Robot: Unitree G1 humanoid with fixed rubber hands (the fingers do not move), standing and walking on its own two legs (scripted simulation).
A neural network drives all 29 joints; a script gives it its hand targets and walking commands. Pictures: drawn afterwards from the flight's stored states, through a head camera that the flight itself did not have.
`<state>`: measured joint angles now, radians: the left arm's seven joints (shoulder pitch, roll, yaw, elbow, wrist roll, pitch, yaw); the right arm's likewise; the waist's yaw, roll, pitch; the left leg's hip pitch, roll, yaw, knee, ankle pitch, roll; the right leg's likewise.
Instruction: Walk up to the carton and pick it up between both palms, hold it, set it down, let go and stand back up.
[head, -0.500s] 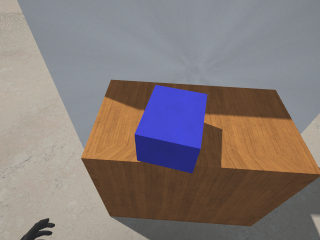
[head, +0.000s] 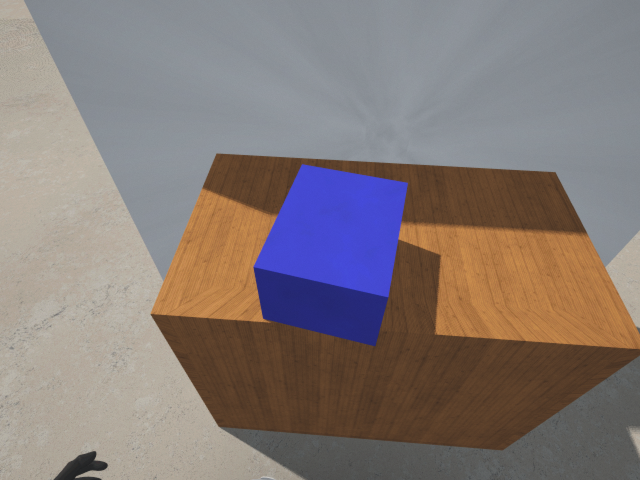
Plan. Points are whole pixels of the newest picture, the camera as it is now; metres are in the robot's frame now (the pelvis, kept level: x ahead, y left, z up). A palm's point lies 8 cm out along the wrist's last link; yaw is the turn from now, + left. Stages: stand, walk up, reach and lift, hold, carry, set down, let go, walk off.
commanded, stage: walk up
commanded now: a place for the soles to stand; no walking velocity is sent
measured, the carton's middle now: (336, 249) +0.49 +0.01 -0.03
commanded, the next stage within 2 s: reach and lift in 0.98 s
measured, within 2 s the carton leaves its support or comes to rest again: neither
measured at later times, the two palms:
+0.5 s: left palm out of the picture +0.11 +0.34 -0.06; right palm out of the picture +0.10 -0.33 -0.05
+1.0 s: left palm out of the picture +0.11 +0.35 -0.06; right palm out of the picture +0.10 -0.32 -0.05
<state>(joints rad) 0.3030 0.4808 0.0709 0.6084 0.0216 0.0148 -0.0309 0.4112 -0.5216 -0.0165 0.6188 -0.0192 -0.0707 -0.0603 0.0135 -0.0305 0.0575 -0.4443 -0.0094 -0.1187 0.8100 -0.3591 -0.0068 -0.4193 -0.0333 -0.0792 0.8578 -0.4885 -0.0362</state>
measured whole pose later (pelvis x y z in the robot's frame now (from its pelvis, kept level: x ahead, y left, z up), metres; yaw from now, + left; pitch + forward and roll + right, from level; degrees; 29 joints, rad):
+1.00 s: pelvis +0.01 +0.01 +0.00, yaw +1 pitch +0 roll +0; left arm 0.30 0.48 0.07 0.60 0.02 0.02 -0.02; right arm 0.38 -0.50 -0.03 0.64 -0.03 -0.10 -0.04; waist 0.01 -0.03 0.04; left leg -0.44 0.00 -0.12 0.82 -0.38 -0.02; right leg -0.42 -0.05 -0.08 0.83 -0.41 -0.03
